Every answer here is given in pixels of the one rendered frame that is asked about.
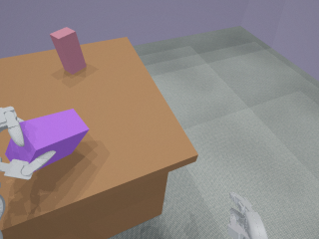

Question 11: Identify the right robot hand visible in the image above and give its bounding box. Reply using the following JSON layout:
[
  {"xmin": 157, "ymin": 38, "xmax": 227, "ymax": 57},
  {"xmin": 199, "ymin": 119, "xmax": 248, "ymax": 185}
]
[{"xmin": 227, "ymin": 191, "xmax": 268, "ymax": 239}]

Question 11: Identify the sponge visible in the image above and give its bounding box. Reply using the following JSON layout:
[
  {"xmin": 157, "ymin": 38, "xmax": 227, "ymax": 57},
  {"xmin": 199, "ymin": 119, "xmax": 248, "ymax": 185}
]
[{"xmin": 5, "ymin": 109, "xmax": 89, "ymax": 172}]

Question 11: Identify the left robot hand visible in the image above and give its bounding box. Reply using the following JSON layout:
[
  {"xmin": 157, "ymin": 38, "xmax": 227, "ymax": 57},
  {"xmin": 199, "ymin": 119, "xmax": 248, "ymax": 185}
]
[{"xmin": 0, "ymin": 106, "xmax": 56, "ymax": 180}]

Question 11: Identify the table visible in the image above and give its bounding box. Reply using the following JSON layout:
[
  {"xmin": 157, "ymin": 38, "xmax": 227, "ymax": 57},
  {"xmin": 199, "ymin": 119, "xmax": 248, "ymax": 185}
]
[{"xmin": 0, "ymin": 37, "xmax": 198, "ymax": 239}]

